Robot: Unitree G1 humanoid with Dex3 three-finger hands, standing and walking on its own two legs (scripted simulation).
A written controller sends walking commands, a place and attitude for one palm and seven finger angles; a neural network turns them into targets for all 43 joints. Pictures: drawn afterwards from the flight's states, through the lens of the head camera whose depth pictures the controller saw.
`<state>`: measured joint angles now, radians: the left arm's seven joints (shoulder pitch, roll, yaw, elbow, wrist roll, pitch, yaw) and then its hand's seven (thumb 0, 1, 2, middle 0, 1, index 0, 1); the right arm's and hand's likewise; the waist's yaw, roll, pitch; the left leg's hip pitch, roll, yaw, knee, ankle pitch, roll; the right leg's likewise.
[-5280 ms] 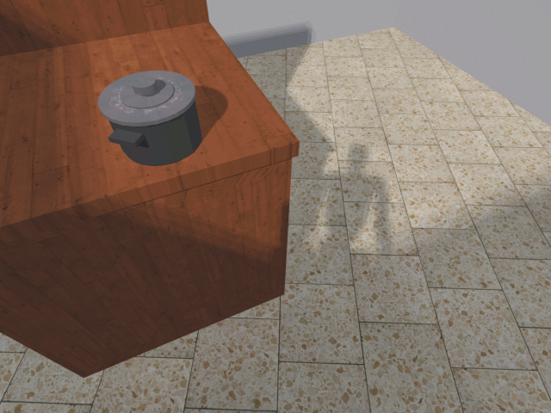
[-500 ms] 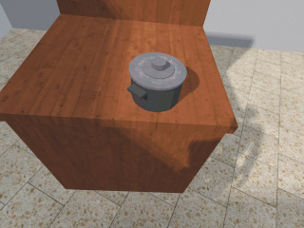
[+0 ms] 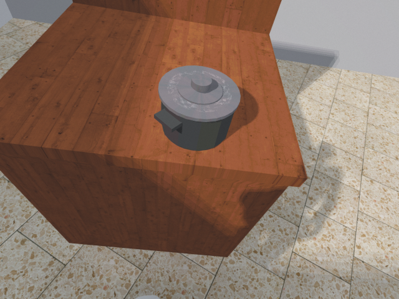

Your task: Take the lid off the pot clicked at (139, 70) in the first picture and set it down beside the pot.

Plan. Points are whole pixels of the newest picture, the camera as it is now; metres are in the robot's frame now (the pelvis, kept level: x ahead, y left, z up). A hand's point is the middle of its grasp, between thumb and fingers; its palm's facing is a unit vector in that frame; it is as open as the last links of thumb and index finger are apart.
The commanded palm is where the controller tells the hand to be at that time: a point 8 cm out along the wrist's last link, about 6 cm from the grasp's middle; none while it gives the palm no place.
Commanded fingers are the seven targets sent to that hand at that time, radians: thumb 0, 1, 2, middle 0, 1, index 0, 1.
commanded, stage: shuffle to correct the standing spot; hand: left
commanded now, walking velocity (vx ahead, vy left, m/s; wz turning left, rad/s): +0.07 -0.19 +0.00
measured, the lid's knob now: (201, 82) +0.49 +0.06 +0.17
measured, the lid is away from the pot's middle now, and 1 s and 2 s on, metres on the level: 0.00 0.00 0.00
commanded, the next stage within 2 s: come to a stop and stand still in 0.30 s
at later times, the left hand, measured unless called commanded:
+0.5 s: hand out of the picture +0.14 +0.09 -0.15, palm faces +0.00 -0.98 -0.21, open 7.4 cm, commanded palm none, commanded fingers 0.00 0.90 0.90 -0.20 -0.30 -0.20 -0.30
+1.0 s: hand out of the picture +0.01 +0.13 -0.16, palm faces +0.10 -0.95 -0.30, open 7.4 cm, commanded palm none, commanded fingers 0.00 0.90 0.90 -0.20 -0.30 -0.20 -0.30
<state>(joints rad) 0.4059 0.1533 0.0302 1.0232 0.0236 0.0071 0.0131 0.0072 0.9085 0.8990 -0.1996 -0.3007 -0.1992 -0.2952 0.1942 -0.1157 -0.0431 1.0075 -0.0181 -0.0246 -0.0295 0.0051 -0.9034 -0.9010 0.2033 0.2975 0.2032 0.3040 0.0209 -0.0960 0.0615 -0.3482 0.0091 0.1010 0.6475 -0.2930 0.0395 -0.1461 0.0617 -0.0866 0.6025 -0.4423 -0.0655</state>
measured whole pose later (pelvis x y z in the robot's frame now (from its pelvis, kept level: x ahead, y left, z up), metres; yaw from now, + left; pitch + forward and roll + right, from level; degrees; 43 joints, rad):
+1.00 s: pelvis +0.01 -0.08 +0.00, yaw +3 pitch +0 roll -1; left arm 0.32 0.21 0.03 0.94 0.03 0.03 0.06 0.01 0.91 0.90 -0.20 -0.30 -0.20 -0.30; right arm 0.14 -0.24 -0.06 0.82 -0.01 0.02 0.00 0.00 -0.90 -0.90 0.20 0.30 0.20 0.30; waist 0.02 0.02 0.04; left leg -0.29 -0.01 0.00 0.61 -0.32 -0.01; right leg -0.33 -0.08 -0.02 0.63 -0.29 0.05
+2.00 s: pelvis +0.03 -0.05 +0.01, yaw +2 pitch -1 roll +0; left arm 0.29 0.18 0.00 1.03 0.01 0.01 0.03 0.01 0.91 0.90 -0.20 -0.30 -0.20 -0.30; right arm 0.24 -0.17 -0.02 1.02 -0.01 -0.01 -0.02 0.01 -0.92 -0.90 0.21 0.30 0.21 0.30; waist 0.01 -0.01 0.04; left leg -0.18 -0.04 0.04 0.51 -0.31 0.06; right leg -0.22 -0.04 0.12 0.49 -0.26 0.08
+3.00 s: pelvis +0.04 -0.07 +0.02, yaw +2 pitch -1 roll +0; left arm 0.27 0.18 0.01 1.05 0.01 0.01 0.03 0.01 0.91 0.90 -0.20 -0.30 -0.20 -0.30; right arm 0.27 -0.14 -0.01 1.08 -0.01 -0.02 -0.03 0.01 -0.92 -0.90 0.21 0.30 0.20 0.30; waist 0.01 -0.02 0.06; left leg -0.16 -0.01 0.02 0.49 -0.31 0.02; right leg -0.19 -0.01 0.10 0.47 -0.26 0.05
